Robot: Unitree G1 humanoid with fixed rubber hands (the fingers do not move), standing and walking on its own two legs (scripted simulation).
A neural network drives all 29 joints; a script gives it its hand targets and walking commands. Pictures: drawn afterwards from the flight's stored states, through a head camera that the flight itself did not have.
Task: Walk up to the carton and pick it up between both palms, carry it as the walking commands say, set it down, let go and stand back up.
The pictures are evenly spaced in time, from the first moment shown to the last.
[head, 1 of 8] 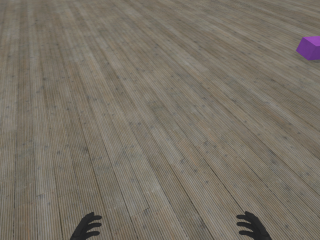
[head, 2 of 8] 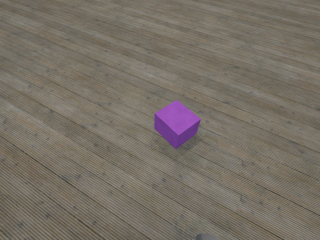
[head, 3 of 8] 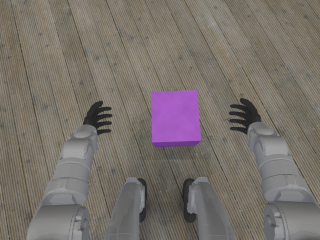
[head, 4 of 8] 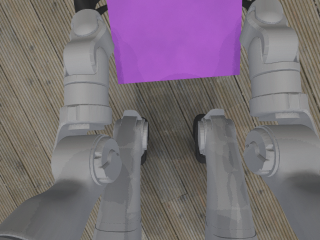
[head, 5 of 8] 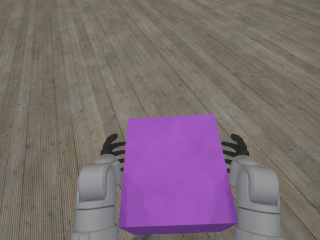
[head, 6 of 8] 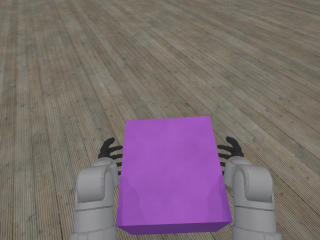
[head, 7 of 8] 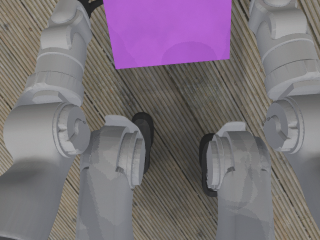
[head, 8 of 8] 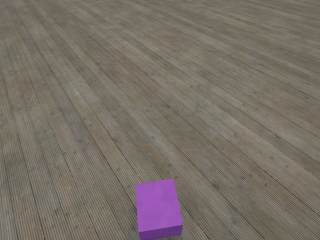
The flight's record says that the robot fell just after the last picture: no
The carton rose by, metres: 0.70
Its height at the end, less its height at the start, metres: +0.00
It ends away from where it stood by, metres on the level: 1.78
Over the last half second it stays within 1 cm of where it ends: yes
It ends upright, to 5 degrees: yes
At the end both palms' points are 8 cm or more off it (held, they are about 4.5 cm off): yes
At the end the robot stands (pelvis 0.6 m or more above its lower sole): yes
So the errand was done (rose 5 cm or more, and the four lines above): yes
